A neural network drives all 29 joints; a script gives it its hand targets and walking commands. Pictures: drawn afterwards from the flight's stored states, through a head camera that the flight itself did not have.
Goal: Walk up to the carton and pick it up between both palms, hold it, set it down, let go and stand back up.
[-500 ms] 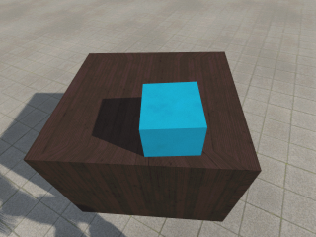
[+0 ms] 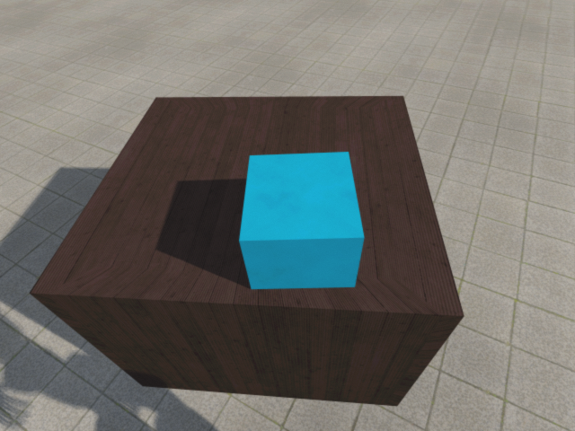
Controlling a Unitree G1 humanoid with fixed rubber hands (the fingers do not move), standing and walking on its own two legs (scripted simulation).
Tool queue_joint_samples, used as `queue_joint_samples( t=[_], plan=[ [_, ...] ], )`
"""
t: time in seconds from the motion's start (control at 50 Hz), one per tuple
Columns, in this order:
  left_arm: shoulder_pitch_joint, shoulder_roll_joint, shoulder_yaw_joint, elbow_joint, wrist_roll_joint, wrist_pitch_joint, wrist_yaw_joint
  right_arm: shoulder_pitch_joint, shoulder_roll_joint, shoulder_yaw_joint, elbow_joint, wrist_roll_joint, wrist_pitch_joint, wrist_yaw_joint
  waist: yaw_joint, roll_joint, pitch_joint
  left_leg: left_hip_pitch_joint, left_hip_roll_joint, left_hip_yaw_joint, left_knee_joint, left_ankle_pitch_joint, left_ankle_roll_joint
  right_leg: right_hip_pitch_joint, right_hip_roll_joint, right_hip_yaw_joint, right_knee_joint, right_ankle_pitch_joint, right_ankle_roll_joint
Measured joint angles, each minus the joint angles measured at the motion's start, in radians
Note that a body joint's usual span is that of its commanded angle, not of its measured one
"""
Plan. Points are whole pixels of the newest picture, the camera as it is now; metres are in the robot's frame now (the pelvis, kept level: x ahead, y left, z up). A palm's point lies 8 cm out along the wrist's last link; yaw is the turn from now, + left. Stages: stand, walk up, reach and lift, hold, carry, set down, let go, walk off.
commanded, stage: stand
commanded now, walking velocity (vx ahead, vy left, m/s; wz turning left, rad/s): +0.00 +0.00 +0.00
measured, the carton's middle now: (300, 219) +0.52 +0.01 -0.05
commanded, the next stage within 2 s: reach and lift in 0.28 s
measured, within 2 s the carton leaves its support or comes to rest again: neither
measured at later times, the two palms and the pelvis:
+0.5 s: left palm out of the picture +0.13 +0.26 -0.16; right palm out of the picture +0.12 -0.24 -0.14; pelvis -0.04 +0.00 -0.03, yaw +2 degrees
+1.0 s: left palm out of the picture +0.10 +0.24 -0.11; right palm out of the picture +0.12 -0.19 -0.11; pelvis -0.07 +0.03 -0.01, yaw +2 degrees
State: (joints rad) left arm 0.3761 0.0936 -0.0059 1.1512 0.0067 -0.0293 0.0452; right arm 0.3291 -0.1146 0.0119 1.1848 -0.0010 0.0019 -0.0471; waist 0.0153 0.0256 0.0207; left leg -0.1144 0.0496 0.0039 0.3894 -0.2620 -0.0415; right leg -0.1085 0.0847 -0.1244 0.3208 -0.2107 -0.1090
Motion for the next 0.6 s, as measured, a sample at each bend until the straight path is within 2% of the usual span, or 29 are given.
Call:
queue_joint_samples(
  t=[0.32,0.34,0.38,0.44,0.48,0.52,0.56,0.6],
  plan=[
    [0.001,0.0,0.003,0.009,-0.005,-0.001,-0.004,0.003,0.021,-0.009,0.025,-0.003,-0.005,0.0,-0.001,-0.008,0.018,0.008,-0.001,0.011,0.001,-0.001,0.005,0.004,-0.003,0.01,0.005,0.001,0.006],
    [-0.001,0.004,-0.005,0.004,-0.016,0.017,-0.008,-0.002,0.024,-0.024,0.026,-0.017,0.004,0.007,-0.002,-0.012,0.003,-0.013,-0.004,0.013,0.007,-0.002,0.011,-0.022,-0.007,0.011,0.019,-0.003,0.009],
    [-0.077,0.047,-0.061,-0.027,-0.075,0.128,-0.013,-0.086,0.031,-0.121,0.001,-0.095,0.088,0.047,-0.018,-0.044,-0.064,-0.156,-0.014,0.036,0.075,-0.022,0.038,-0.193,-0.033,0.013,0.145,-0.042,0.016],
    [-0.29,0.152,-0.075,-0.118,-0.149,0.275,0.007,-0.238,-0.004,-0.184,-0.147,-0.13,0.207,0.092,-0.035,-0.095,-0.087,-0.319,-0.021,0.068,0.159,-0.015,0.046,-0.374,-0.071,0.004,0.282,-0.071,0.005],
    [-0.44,0.191,-0.041,-0.188,-0.167,0.365,0.013,-0.336,-0.042,-0.165,-0.223,-0.088,0.258,0.096,-0.031,-0.117,-0.137,-0.433,-0.028,0.068,0.2,-0.007,0.048,-0.488,-0.084,0.0,0.334,-0.085,0.003],
    [-0.584,0.195,0.001,-0.232,-0.162,0.467,-0.009,-0.45,-0.078,-0.114,-0.24,0.008,0.324,0.082,-0.037,-0.122,-0.211,-0.562,-0.028,0.061,0.249,0.001,0.039,-0.609,-0.089,-0.005,0.371,-0.078,0.002],
    [-0.694,0.168,0.041,-0.244,-0.149,0.556,-0.054,-0.555,-0.09,-0.026,-0.245,0.143,0.409,0.054,-0.053,-0.107,-0.277,-0.666,-0.025,0.049,0.29,-0.005,0.018,-0.703,-0.088,-0.007,0.397,-0.071,0.01],
    [-0.73,0.113,0.069,-0.278,-0.106,0.62,-0.11,-0.608,-0.058,0.047,-0.272,0.255,0.479,0.023,-0.072,-0.081,-0.303,-0.701,-0.023,0.039,0.3,-0.001,0.029,-0.723,-0.082,-0.007,0.378,-0.047,0.029]
  ],
)
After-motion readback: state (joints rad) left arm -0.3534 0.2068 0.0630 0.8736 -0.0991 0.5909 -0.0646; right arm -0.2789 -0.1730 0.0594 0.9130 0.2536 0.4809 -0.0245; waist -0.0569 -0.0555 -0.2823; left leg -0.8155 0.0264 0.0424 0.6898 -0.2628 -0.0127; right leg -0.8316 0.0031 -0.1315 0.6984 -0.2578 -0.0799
